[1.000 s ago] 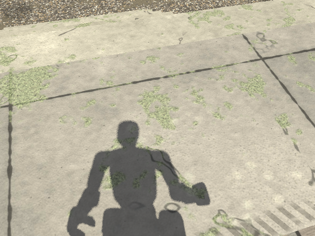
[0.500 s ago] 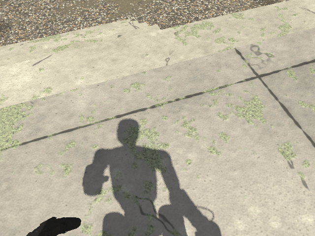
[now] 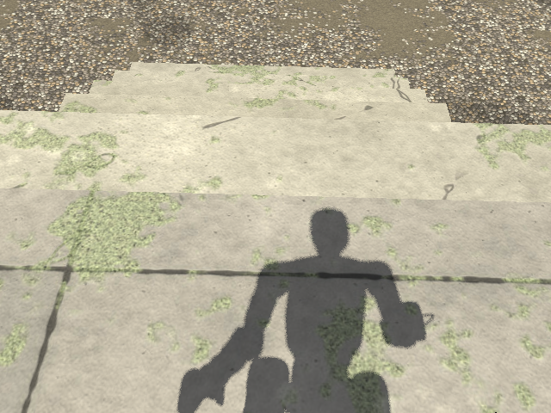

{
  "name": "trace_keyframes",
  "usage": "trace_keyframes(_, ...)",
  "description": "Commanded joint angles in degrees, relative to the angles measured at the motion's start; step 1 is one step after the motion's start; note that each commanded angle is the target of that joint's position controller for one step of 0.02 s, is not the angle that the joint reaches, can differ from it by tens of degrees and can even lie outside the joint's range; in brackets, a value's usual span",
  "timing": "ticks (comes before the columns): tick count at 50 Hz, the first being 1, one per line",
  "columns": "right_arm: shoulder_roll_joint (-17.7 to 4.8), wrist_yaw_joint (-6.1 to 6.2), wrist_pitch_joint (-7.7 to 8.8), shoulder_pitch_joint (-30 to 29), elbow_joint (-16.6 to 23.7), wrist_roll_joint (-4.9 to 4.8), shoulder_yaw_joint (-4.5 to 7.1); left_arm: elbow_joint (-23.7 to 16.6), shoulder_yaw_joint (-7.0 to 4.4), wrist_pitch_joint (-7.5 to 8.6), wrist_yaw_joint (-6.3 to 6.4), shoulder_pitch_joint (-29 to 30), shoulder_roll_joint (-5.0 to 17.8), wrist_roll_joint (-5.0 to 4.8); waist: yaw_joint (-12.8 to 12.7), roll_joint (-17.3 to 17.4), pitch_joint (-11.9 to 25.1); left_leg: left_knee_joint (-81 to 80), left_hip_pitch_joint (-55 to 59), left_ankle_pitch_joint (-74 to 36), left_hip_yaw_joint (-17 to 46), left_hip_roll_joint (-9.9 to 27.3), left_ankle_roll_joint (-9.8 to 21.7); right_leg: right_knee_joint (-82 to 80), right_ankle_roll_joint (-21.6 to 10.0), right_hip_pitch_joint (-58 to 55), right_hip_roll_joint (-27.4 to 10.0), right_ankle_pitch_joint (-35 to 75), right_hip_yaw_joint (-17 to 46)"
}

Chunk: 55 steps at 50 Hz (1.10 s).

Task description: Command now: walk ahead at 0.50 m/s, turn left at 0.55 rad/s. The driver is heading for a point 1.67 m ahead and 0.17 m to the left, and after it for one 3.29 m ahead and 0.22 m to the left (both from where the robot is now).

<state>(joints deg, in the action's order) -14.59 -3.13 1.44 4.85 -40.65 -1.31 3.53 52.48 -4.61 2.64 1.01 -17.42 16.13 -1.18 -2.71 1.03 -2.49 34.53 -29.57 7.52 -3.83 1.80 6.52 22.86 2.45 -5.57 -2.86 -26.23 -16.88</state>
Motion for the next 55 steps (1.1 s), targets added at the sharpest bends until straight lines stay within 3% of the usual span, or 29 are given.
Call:
trace_keyframes(1, -16.88, 2.07, -0.48, 22.03, -1.69, -0.41, 6.48, -5.24, -0.61, 0.61, 0.32, 1.97, 6.36, 1.80, 11.35, 7.18, 13.86, -3.54, 37.34, -2.25, 15.16, 5.59, 7.58, 40.22, -3.27, 23.16, -6.42, 28.84, 2.49)
trace_keyframes(2, -19.59, 1.71, 0.53, 18.47, 0.56, -0.20, 6.27, -8.34, 1.13, 2.74, -0.54, -0.94, 1.51, 1.68, 5.60, 15.61, 21.60, -14.24, 51.93, 10.46, 49.39, 17.20, 19.61, 57.30, -0.77, 44.33, 6.03, -8.30, 13.91)
trace_keyframes(3, -14.16, 1.14, 1.28, 19.10, 0.99, 0.14, 4.71, -9.09, 0.06, 4.88, -1.40, 6.22, 7.15, -0.57, 9.84, 6.26, 20.70, -18.93, 51.17, 12.21, 48.41, 17.15, 16.67, 59.08, -2.33, 50.63, 2.84, -5.69, 22.54)
trace_keyframes(4, -11.80, 1.14, 1.98, 17.10, 0.83, 0.37, 4.04, -10.45, -0.05, 5.86, -1.71, 9.51, 7.70, -1.82, 9.03, 4.31, 13.29, -18.73, 44.77, 8.83, 39.84, 15.33, 14.23, 56.07, -3.84, 52.82, 0.51, -0.73, 21.76)
trace_keyframes(5, -10.25, 1.11, 2.35, 13.13, 1.36, 0.27, 3.51, -9.76, 0.04, 6.10, -1.25, 9.34, 6.92, -0.81, 5.93, -1.34, 8.46, -18.65, 35.76, 2.24, 32.93, 12.62, 12.06, 50.58, -3.95, 49.77, -2.18, 3.68, 21.70)
trace_keyframes(6, -8.24, 1.39, 2.46, 9.79, 2.12, 0.42, 2.89, -9.12, -0.50, 5.71, -0.88, 8.81, 7.64, 0.70, 3.97, -1.10, 6.52, -19.20, 29.35, -3.37, 27.98, 10.49, 10.81, 45.59, -3.43, 45.80, -3.84, 6.24, 21.72)
trace_keyframes(7, -7.68, 1.71, 2.45, 8.34, 3.02, 0.99, 2.52, -8.92, -0.74, 4.93, -0.98, 7.67, 7.75, 1.06, 2.49, 0.28, 5.74, -20.40, 25.13, -6.68, 25.85, 9.17, 10.45, 43.68, -2.89, 42.32, -4.60, 7.98, 21.89)
trace_keyframes(11, -10.28, 3.13, 2.72, 10.36, 2.81, 0.59, 3.15, -10.49, -0.30, 3.05, -0.71, 10.30, 5.28, 2.12, 2.24, 0.32, 3.63, -22.46, 18.71, -14.71, 20.22, 6.64, 10.47, 32.53, 0.83, 41.49, -3.29, 15.01, 19.95)
trace_keyframes(15, -9.51, 3.93, 2.36, 13.14, 1.44, 0.48, 2.80, -12.01, 0.90, 3.36, -1.49, 17.15, 2.93, 1.65, 5.57, 3.04, 2.46, -22.22, 17.24, -10.00, 14.84, 3.37, 6.65, 14.91, 1.32, 37.83, -0.97, 30.81, 18.64)
trace_keyframes(20, -9.74, 3.78, 2.28, 17.54, -1.46, 0.30, 2.71, -14.21, 0.86, 4.37, -2.79, 22.68, 4.64, 0.88, 8.10, 3.96, 0.20, -19.32, 24.32, -6.32, 18.75, 7.63, 5.89, 7.07, -1.33, 38.84, 0.11, 31.92, 19.20)
trace_keyframes(23, -10.37, 4.17, 1.62, 17.68, -2.33, 0.49, 2.97, -14.18, 0.37, 4.95, -3.27, 20.49, 6.17, 0.89, 6.37, 5.53, 0.19, -15.65, 30.00, -13.54, 21.04, 10.33, 4.76, 5.14, -4.04, 37.72, 0.74, 24.68, 18.72)
trace_keyframes(25, -9.77, 4.16, 1.18, 15.66, -1.85, 0.64, 2.60, -11.39, -1.06, 5.26, -2.95, 10.51, 8.68, 1.21, 0.91, 5.18, 6.01, -4.65, 29.52, -29.16, 18.02, 6.58, 2.65, 2.78, -7.04, 23.60, 2.93, 24.66, 16.25)
trace_keyframes(26, -7.87, 4.09, 1.13, 15.08, -0.66, 1.27, 1.62, -9.90, -1.75, 5.32, -2.70, 1.10, 11.21, 1.96, -3.10, 1.90, 14.37, 9.29, 21.84, -22.90, 15.44, 3.30, 0.70, 5.31, -10.71, 7.79, -4.01, 26.39, 23.39)
trace_keyframes(27, -3.74, 4.11, 1.87, 22.92, -0.57, 0.52, 0.41, -8.57, -3.05, 4.84, -2.66, -4.87, 16.00, 3.00, -1.31, -12.96, 22.26, 31.82, 1.00, 1.81, 10.61, -6.55, -4.99, 3.50, -20.34, -13.10, -16.92, 26.38, 46.74)
trace_keyframes(28, -5.77, 4.16, 2.39, 23.35, -1.38, 0.39, 0.45, -7.62, -1.84, 4.57, -3.21, -5.23, 11.45, 1.68, -1.68, -16.28, 22.56, 39.27, -6.96, 27.18, 14.89, -8.51, -5.99, -3.31, -22.05, -14.30, -20.39, 29.94, 58.35)
trace_keyframes(29, -9.68, 4.21, 2.34, 18.56, -1.07, -0.18, 1.52, -8.81, -0.74, 4.35, -3.08, -0.19, 8.16, 1.18, -1.62, -9.92, 14.17, 43.30, -9.36, 25.41, 16.18, -5.75, -6.42, -1.83, -19.77, -6.64, -19.28, 37.49, 49.39)
trace_keyframes(31, -9.34, 4.59, 1.57, 12.91, -0.02, 1.37, 1.62, -9.88, 1.10, 3.88, -3.14, 7.71, 3.86, 1.92, 1.46, -2.14, 7.32, 37.31, -5.36, 21.37, 12.33, -1.12, -7.70, -0.88, -17.02, 7.89, -14.50, 60.48, 33.87)
trace_keyframes(33, -6.66, 4.80, 0.28, 14.77, -0.49, 1.60, 1.41, -8.77, 2.04, 4.16, -3.23, 10.02, 2.22, 2.30, 4.52, -5.00, 7.18, 28.22, 2.15, 18.23, 10.88, 1.49, -8.52, -2.77, -15.28, 14.84, -10.78, 65.85, 27.76)
trace_keyframes(35, -4.30, 5.19, -0.61, 15.87, -0.77, 1.34, 0.71, -7.39, 1.61, 3.79, -2.87, 10.94, 4.40, 2.63, 5.51, -7.55, 8.53, 20.46, 5.91, 14.50, 8.81, 0.78, -9.88, -3.53, -15.80, 16.65, -9.20, 72.08, 23.69)
trace_keyframes(37, -3.97, 5.39, -1.02, 15.39, -0.94, 1.43, 0.38, -6.49, 1.11, 2.70, -2.14, 11.69, 6.36, 2.11, 5.53, -7.85, 11.07, 13.47, 9.42, 8.39, 7.79, 0.49, -10.36, -3.26, -15.33, 16.04, -8.34, 73.24, 21.03)
trace_keyframes(42, -6.36, 5.29, -2.31, 9.15, -0.11, 1.28, 1.03, -4.39, 0.84, -0.67, -1.03, 10.78, 8.10, 1.36, 2.55, -6.79, 8.70, 8.10, 9.57, 5.23, 7.04, 0.21, -10.05, -3.24, -15.41, 14.82, -9.16, 57.36, 21.96)
trace_keyframes(46, -6.02, 5.41, -2.54, 7.44, 0.06, 1.34, 1.11, -3.42, 0.83, -3.16, 0.29, 10.99, 8.12, 0.72, 2.34, -6.86, 5.23, 1.23, 8.45, 7.50, 6.09, -0.42, -8.59, 0.99, -15.60, 13.33, -10.78, 52.89, 25.77)
trace_keyframes(48, -5.19, 4.89, -2.07, 8.75, -0.80, 1.46, 0.96, -2.37, 1.92, -3.24, 0.38, 9.70, 4.98, 0.49, 4.12, -4.29, 7.20, -12.73, 20.10, -6.32, 8.06, 1.68, -5.81, 1.05, -10.94, 17.87, -8.29, 30.70, 25.11)
trace_keyframes(49, -7.48, 5.14, -2.18, 8.84, -0.78, 2.40, 1.17, -2.17, 3.16, -2.67, -0.23, 7.58, 1.27, 2.06, 2.11, 2.61, 8.81, -15.62, 26.19, -11.00, 16.27, 8.36, -3.47, 5.06, -6.62, 22.33, -2.91, 12.92, 21.16)
trace_keyframes(50, -8.29, 5.42, -2.35, 5.40, -0.52, 2.38, 0.89, -1.53, 3.31, -2.11, -0.97, 3.58, -0.05, 2.76, -2.71, 9.62, 8.34, -14.30, 24.21, -5.68, 19.95, 12.22, 1.46, 5.97, -3.70, 24.14, 2.82, 0.96, 16.93)
trace_keyframes(51, -7.09, 4.92, -2.00, 5.15, -0.73, 2.14, 0.98, -1.88, 3.09, -1.95, -0.97, 7.72, 1.90, 2.53, 0.46, 9.53, 7.49, -17.00, 19.41, 12.81, 21.52, 10.91, 2.78, 5.97, -2.94, 21.99, 3.11, 3.02, 16.54)
trace_keyframes(52, -8.36, 4.64, -1.59, 5.98, -1.11, 2.15, 1.52, -2.28, 2.25, -1.81, -0.91, 11.19, 4.72, 1.66, 2.29, 8.55, 4.29, -19.64, 17.54, 24.07, 22.07, 9.14, 2.14, 8.72, -2.91, 23.55, 4.42, 2.95, 14.73)
trace_keyframes(53, -10.35, 4.61, -1.20, 7.01, -1.76, 2.19, 2.02, -2.25, 1.95, -1.71, -0.64, 12.28, 5.04, 1.24, 3.03, 9.45, 2.18, -21.68, 16.95, 28.71, 24.25, 9.75, 2.48, 11.40, -3.19, 25.92, 5.00, 2.29, 14.03)
trace_keyframes(55, -10.73, 4.85, -0.13, 9.08, -2.71, 1.49, 2.17, -2.02, 1.58, -1.12, -0.93, 11.56, 5.92, 0.87, 3.32, 11.28, 0.28, -23.70, 17.40, 29.50, 28.50, 12.82, 4.52, 15.84, -4.55, 28.77, 3.51, 0.72, 15.86)
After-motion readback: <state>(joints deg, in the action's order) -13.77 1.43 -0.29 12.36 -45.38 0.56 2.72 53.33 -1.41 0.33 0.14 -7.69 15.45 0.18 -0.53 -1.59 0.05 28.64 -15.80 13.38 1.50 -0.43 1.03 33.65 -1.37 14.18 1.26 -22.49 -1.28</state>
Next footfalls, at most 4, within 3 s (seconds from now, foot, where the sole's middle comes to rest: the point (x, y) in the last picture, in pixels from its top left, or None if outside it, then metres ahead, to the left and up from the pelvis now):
0.52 right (322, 397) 0.49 -0.07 -0.76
0.96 left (224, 398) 0.48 0.16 -0.76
1.68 left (201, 279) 0.79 0.26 -0.76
2.18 right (268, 182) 1.15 0.10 -0.76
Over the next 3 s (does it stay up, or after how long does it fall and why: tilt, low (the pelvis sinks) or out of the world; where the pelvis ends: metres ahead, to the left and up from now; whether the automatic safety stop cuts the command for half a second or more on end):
stays up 1.34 0.30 0.01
